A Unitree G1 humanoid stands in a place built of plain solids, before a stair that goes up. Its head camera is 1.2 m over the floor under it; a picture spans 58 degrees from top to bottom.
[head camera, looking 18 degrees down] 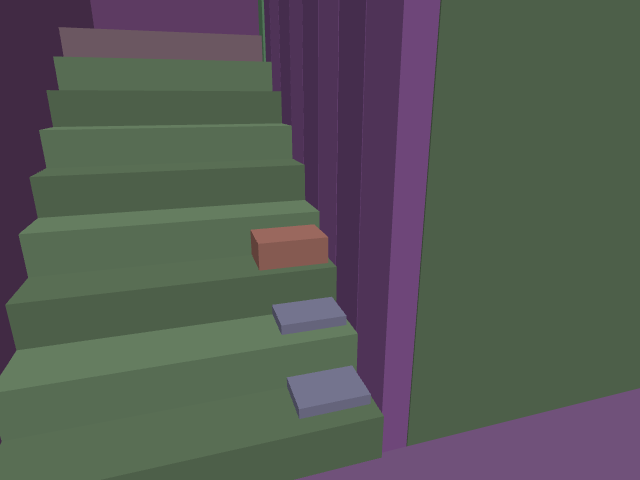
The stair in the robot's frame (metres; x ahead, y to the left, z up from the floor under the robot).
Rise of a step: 0.18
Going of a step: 0.25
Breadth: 1.20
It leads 17 degrees to the left of straight ahead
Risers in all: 9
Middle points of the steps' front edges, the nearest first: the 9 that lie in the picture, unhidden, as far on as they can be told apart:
1.04 0.35 0.18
1.27 0.43 0.36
1.51 0.50 0.53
1.75 0.58 0.71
1.99 0.65 0.89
2.23 0.72 1.07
2.47 0.80 1.25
2.71 0.87 1.42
2.95 0.94 1.60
